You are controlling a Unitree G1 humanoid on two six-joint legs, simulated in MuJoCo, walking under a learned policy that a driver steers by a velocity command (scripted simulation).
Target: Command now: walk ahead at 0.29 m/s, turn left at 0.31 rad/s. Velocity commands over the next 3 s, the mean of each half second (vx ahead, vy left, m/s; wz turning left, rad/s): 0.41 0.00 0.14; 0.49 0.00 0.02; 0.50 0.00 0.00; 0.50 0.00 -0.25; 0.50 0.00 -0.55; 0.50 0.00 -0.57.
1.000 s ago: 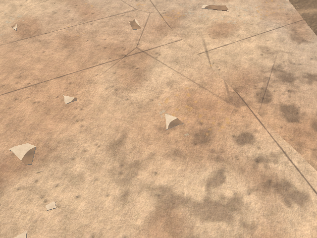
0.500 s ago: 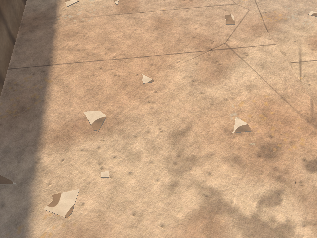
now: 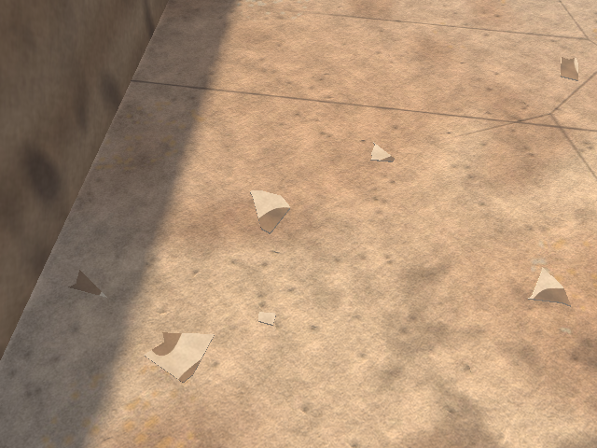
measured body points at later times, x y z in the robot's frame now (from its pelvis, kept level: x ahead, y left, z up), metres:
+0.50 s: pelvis +0.19 -0.03 +0.00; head +0.22 -0.04 +0.45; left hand +0.15 +0.25 -0.11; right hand +0.42 -0.24 -0.10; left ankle +0.34 +0.13 -0.71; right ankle +0.06 -0.15 -0.74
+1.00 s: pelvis +0.47 +0.00 +0.00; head +0.50 +0.00 +0.45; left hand +0.68 +0.24 -0.08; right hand +0.48 -0.28 -0.13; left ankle +0.36 +0.11 -0.74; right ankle +0.66 -0.14 -0.70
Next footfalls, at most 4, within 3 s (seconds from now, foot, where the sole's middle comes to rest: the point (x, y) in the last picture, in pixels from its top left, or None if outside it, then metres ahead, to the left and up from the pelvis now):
0.14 right None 0.10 -0.14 -0.78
0.58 left None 0.40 0.11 -0.78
1.10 right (352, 340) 0.72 -0.12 -0.78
1.64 left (253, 246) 1.00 0.13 -0.78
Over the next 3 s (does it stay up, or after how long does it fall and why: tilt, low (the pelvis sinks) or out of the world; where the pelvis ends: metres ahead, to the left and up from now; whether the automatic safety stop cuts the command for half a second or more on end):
stays up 1.56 -0.15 0.00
